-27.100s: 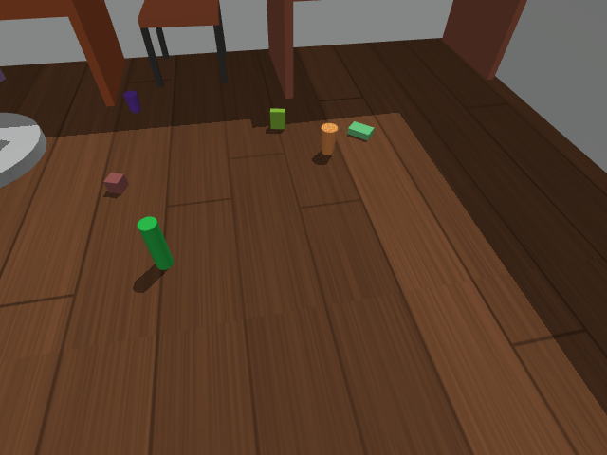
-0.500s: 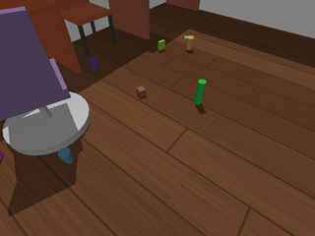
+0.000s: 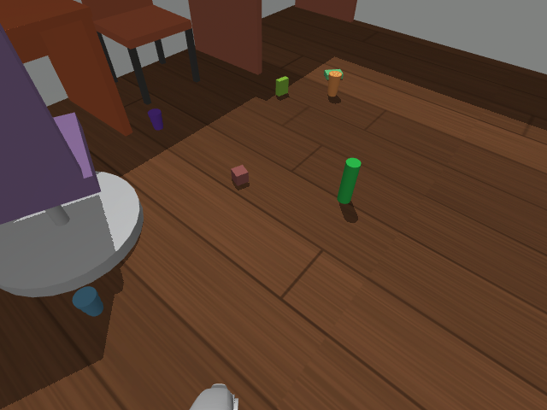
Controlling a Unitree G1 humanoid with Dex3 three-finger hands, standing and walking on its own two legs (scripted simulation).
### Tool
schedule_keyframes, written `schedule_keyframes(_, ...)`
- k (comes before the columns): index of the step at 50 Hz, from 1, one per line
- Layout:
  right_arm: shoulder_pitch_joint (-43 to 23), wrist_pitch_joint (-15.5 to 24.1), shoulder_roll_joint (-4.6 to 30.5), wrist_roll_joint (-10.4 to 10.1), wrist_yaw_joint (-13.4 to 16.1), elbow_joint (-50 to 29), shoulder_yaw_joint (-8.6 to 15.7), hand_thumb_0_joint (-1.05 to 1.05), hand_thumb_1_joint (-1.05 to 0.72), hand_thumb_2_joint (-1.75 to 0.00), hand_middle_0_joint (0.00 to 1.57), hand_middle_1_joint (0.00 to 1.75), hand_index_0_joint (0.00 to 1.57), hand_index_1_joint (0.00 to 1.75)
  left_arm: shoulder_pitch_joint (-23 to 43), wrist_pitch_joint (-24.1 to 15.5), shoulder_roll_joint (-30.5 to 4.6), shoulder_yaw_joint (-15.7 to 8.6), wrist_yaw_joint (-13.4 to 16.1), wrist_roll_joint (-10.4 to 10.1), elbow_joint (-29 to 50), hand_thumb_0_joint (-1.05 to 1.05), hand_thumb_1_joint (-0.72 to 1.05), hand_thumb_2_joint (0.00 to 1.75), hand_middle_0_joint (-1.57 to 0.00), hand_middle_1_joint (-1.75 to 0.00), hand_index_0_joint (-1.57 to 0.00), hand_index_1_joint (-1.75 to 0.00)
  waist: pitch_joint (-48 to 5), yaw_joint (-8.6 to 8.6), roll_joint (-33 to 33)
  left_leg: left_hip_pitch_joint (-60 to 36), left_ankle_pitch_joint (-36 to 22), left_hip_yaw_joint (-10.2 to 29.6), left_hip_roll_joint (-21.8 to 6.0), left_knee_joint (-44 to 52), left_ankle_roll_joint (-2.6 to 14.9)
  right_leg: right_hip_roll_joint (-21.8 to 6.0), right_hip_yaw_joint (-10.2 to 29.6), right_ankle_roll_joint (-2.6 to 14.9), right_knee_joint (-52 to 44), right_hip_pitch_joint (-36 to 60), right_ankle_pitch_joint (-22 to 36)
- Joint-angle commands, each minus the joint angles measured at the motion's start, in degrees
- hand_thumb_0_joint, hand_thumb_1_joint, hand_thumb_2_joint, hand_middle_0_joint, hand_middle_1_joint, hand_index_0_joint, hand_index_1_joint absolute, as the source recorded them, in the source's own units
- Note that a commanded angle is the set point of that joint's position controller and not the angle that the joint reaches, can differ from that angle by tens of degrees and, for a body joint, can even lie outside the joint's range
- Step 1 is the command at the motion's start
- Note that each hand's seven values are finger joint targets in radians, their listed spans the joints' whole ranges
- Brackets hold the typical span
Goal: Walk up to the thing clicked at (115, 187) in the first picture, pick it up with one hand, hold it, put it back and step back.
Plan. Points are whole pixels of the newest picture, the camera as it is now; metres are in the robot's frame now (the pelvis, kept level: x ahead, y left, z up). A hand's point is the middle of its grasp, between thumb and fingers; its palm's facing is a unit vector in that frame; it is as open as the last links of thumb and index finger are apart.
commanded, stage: walk up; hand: left
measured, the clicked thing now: (239, 175) +1.33 +0.23 -0.74
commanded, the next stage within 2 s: none
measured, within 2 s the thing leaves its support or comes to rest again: neither
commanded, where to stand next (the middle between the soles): +0.93 +0.02 m, yaw -2 degrees
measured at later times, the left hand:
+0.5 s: hand (145, 283) +0.36 +0.28 -0.14, palm faces -0.09 -0.90 -0.43, open 7.3 cm
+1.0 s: hand (152, 232) +0.51 +0.32 -0.16, palm faces -0.06 -0.94 -0.34, open 7.3 cm
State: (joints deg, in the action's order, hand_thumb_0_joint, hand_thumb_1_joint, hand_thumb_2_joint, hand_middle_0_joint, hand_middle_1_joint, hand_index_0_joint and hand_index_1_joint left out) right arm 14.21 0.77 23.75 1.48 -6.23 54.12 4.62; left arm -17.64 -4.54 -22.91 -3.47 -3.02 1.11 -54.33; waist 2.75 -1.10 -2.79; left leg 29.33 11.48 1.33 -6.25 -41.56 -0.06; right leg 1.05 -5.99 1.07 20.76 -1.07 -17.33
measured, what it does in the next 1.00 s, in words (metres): walks ahead: left foot, then right foot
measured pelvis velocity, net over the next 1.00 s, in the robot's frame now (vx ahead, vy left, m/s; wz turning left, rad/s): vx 0.48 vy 0.04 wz -0.02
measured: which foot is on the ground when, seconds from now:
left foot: up 0.00-0.06, down 0.08-0.48, up 0.50-0.84, down 0.86-1.00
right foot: down 0.00-0.12, up 0.14-0.44, down 0.46-0.88, up 0.90-1.00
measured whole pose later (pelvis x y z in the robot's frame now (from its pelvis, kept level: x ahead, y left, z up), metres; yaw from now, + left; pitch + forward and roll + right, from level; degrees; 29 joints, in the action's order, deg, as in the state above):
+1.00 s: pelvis +0.48 +0.04 -0.01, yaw -1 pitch -2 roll -1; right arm 13.2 4.3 22.4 -0.4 -3.5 47.8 3.6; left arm -18.7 -2.9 -25.3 -1.5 -1.7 -0.6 -52.7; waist 4.4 -0.6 2.5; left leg 18.2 13.5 -5.9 -2.1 -33.9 2.5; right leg -2.6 1.4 2.7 63.5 -22.4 -22.4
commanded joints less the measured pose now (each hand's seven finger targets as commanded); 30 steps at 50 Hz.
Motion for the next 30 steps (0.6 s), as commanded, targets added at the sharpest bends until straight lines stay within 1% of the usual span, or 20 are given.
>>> schedule_keyframes(1,-4.8,2.8,10.6,0.3,0.3,-6.7,3.3,0.00,-0.90,-0.90,0.20,0.30,0.20,0.30,3.9,-1.8,-17.1,-4.6,0.9,-0.1,5.9,0.00,0.90,0.90,-0.20,-0.30,-0.20,-0.30,2.7,0.12,6.8,-7.7,-1.7,-4.6,-0.5,7.1,1.04,-14.7,8.1,8.97,-5.5,-8.1,4.2)
schedule_keyframes(3,3.6,3.2,11.7,0.5,1.2,-4.6,4.4,0.00,-0.90,-0.90,0.20,0.30,0.20,0.30,5.1,-1.5,-16.2,-3.8,1.0,-0.2,6.4,0.00,0.90,0.90,-0.20,-0.30,-0.20,-0.30,-0.9,5.13,3.2,-21.3,-1.9,-8.0,3.0,9.5,1.92,-12.3,4.2,7.54,8.0,-12.5,16.1)
schedule_keyframes(4,11.8,3.7,14.3,0.9,2.0,-2.2,5.5,0.00,-0.90,-0.90,0.20,0.30,0.20,0.30,2.8,-1.1,-13.4,-2.8,1.1,-0.1,6.7,0.00,0.90,0.90,-0.20,-0.30,-0.20,-0.30,-5.8,8.36,-4.9,-32.5,4.3,-6.6,3.9,11.6,4.07,-7.9,0.9,5.83,25.3,-17.0,20.1)
schedule_keyframes(5,17.6,4.2,19.0,1.8,3.1,-2.2,6.8,0.00,-0.90,-0.90,0.20,0.30,0.20,0.30,0.1,-0.8,-8.4,-1.5,1.3,-1.1,7.6,0.00,0.90,0.90,-0.20,-0.30,-0.20,-0.30,-8.6,9.56,-17.1,-40.4,13.1,15.4,-8.8,18.3,8.82,-0.5,0.7,2.52,44.2,-30.1,3.6)
schedule_keyframes(6,14.4,4.5,22.3,-0.4,3.2,-4.6,7.1,0.00,-0.90,-0.90,0.20,0.30,0.20,0.30,0.1,-1.0,-10.7,-2.0,1.7,-1.6,8.3,0.00,0.90,0.90,-0.20,-0.30,-0.20,-0.30,-9.9,8.02,-15.4,-39.6,17.5,38.7,-18.6,29.0,14.71,4.3,8.1,2.38,50.0,-37.5,-13.9)
schedule_keyframes(7,11.2,4.3,21.1,-1.6,3.3,-5.0,7.0,0.00,-0.90,-0.90,0.20,0.30,0.20,0.30,4.4,-1.1,-14.5,-2.0,2.0,-1.2,7.9,0.00,0.90,0.90,-0.20,-0.30,-0.20,-0.30,-7.2,7.42,-6.1,-34.2,16.0,35.5,-18.8,28.9,15.90,0.8,13.7,2.91,53.7,-37.4,-11.6)
schedule_keyframes(8,8.0,4.3,18.8,-1.5,3.7,-6.3,5.7,0.00,-0.90,-0.90,0.20,0.30,0.20,0.30,3.6,-1.1,-14.7,-2.0,2.0,-1.9,7.3,0.00,0.90,0.90,-0.20,-0.30,-0.20,-0.30,-4.3,5.25,-2.4,-31.3,10.5,24.9,-17.1,26.2,14.68,-1.7,14.2,2.53,52.6,-37.7,-7.3)
schedule_keyframes(10,4.1,4.6,15.2,-1.6,4.1,-7.6,4.0,0.00,-0.90,-0.90,0.20,0.30,0.20,0.30,0.7,-0.8,-13.5,-1.9,1.3,-2.2,5.2,0.00,0.90,0.90,-0.20,-0.30,-0.20,-0.30,-0.7,2.32,-4.5,-23.7,2.2,12.5,-13.4,26.0,12.42,-5.3,12.0,1.70,45.6,-34.1,-3.9)
schedule_keyframes(12,2.1,5.1,14.7,-1.1,4.0,-8.1,3.4,0.00,-0.90,-0.90,0.20,0.30,0.20,0.30,-0.3,-0.1,-12.6,-1.9,0.1,-1.7,4.5,0.00,0.90,0.90,-0.20,-0.30,-0.20,-0.30,0.6,1.33,-5.6,-17.0,1.5,4.9,-10.8,27.6,11.72,-6.1,9.7,0.08,37.7,-28.9,-1.0)
schedule_keyframes(14,1.3,5.2,15.6,-0.6,3.9,-9.1,3.5,0.00,-0.90,-0.90,0.20,0.30,0.20,0.30,2.3,0.2,-12.0,-1.9,-0.9,-1.4,5.6,0.00,0.90,0.90,-0.20,-0.30,-0.20,-0.30,2.5,1.89,-7.3,-15.8,5.3,3.3,-11.5,29.2,13.56,-7.2,6.9,-1.08,29.1,-29.3,-0.7)
schedule_keyframes(16,2.0,5.5,16.3,-0.7,3.5,-9.5,3.6,0.00,-0.90,-0.90,0.20,0.30,0.20,0.30,4.6,0.0,-11.9,-2.2,-1.7,-0.8,6.7,0.00,0.90,0.90,-0.20,-0.30,-0.20,-0.30,1.9,2.18,-7.1,-15.7,9.0,2.2,-11.5,29.0,13.45,-7.7,6.4,-0.76,21.6,-26.0,2.6)
schedule_keyframes(17,1.0,5.5,16.3,-0.7,3.4,-9.7,3.6,0.00,-0.90,-0.90,0.20,0.30,0.20,0.30,4.6,-0.2,-11.8,-2.5,-1.8,-0.7,6.4,0.00,0.90,0.90,-0.20,-0.30,-0.20,-0.30,1.1,1.43,-7.2,-14.3,11.5,1.2,-10.9,28.3,12.65,-7.3,5.8,-0.36,19.1,-23.1,5.3)
schedule_keyframes(20,-1.4,4.8,15.7,-1.2,3.2,-10.4,3.5,0.00,-0.90,-0.90,0.20,0.30,0.20,0.30,1.0,-0.3,-12.0,-3.2,-1.6,-0.3,4.4,0.00,0.90,0.90,-0.20,-0.30,-0.20,-0.30,-2.0,-1.09,-4.5,-12.1,9.7,-2.4,-8.8,20.6,10.53,-4.3,1.0,-0.16,14.6,-13.2,10.8)
schedule_keyframes(22,0.2,4.3,12.9,-1.1,3.3,-10.7,2.3,0.00,-0.90,-0.90,0.20,0.30,0.20,0.30,-2.8,-0.8,-13.9,-4.3,-0.9,-0.1,2.9,0.00,0.90,0.90,-0.20,-0.30,-0.20,-0.30,-3.7,-3.31,2.9,-5.4,6.6,-5.5,-5.5,8.6,8.04,-1.8,0.4,0.79,12.6,-0.8,6.7)
schedule_keyframes(23,2.6,4.3,9.9,-1.1,3.3,-10.7,1.1,0.00,-0.90,-0.90,0.20,0.30,0.20,0.30,-8.3,-1.4,-17.0,-5.8,0.0,0.1,1.9,0.00,0.90,0.90,-0.20,-0.30,-0.20,-0.30,-5.9,-6.25,14.3,0.8,6.8,-8.6,-0.8,-8.3,5.86,-5.7,8.9,2.68,6.5,6.5,-5.3)
schedule_keyframes(24,2.9,4.1,7.0,-1.1,3.3,-12.0,0.0,0.00,-0.90,-0.90,0.20,0.30,0.20,0.30,-12.0,-2.1,-21.8,-6.5,1.0,0.0,3.1,0.00,0.90,0.90,-0.20,-0.30,-0.20,-0.30,-4.7,-6.71,22.6,11.2,19.1,-7.3,6.0,-24.2,3.19,-19.8,34.2,7.19,-3.8,8.2,-15.9)
schedule_keyframes(25,1.2,3.6,12.4,-1.2,3.9,-11.4,1.4,0.00,-0.90,-0.90,0.20,0.30,0.20,0.30,-9.7,-2.1,-23.0,-5.8,1.0,-0.8,4.2,0.00,0.90,0.90,-0.20,-0.30,-0.20,-0.30,-4.2,-5.95,15.2,13.2,19.9,-1.2,5.1,-28.7,2.44,-26.1,47.2,13.70,-8.8,4.9,-17.3)
schedule_keyframes(26,0.2,3.4,14.1,-1.5,4.3,-10.3,1.9,0.00,-0.90,-0.90,0.20,0.30,0.20,0.30,-5.4,-2.1,-22.1,-5.6,1.2,-1.5,5.5,0.00,0.90,0.90,-0.20,-0.30,-0.20,-0.30,-1.4,-4.17,9.7,12.8,15.6,3.6,1.6,-29.6,2.36,-26.1,43.5,14.93,-8.4,-0.3,-15.4)
schedule_keyframes(27,1.4,3.3,13.6,-2.1,4.2,-9.0,1.9,0.00,-0.90,-0.90,0.20,0.30,0.20,0.30,-2.1,-2.1,-20.0,-5.3,1.5,-1.8,6.1,0.00,0.90,0.90,-0.20,-0.30,-0.20,-0.30,0.8,-2.64,7.8,11.0,11.6,4.7,0.4,-27.4,2.36,-22.6,34.8,13.39,-7.8,-3.5,-12.9)
schedule_keyframes(30,5.0,3.0,12.4,-1.6,3.2,-6.5,1.8,0.00,-0.90,-0.90,0.20,0.30,0.20,0.30,0.5,-2.2,-16.8,-4.1,1.6,-1.0,7.0,0.00,0.90,0.90,-0.20,-0.30,-0.20,-0.30,0.7,0.58,11.7,4.2,9.3,2.4,-1.0,-17.6,1.28,-17.6,19.9,12.12,-5.9,-9.9,0.2)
